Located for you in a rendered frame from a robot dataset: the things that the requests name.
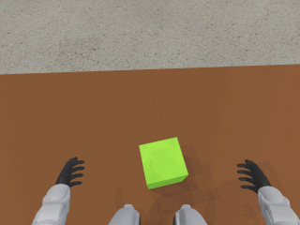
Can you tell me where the robot left forearm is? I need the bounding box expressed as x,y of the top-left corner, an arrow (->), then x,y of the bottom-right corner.
31,184 -> 70,225

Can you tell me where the carton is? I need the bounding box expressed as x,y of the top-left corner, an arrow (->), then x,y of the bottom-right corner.
139,137 -> 188,189

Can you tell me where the robot right forearm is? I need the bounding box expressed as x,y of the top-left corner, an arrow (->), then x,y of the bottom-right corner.
258,186 -> 300,225

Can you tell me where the right robot hand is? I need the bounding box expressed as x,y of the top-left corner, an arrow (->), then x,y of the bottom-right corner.
236,159 -> 271,194

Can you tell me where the left robot hand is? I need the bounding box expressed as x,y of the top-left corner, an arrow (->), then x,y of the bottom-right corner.
55,157 -> 84,188

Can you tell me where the robot right shin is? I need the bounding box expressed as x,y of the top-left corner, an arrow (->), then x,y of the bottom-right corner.
180,204 -> 191,209

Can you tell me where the robot left shin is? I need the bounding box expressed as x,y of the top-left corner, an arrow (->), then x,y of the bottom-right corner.
124,204 -> 134,209

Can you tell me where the robot shin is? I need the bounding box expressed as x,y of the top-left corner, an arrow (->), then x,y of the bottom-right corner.
180,204 -> 191,209
124,204 -> 134,209

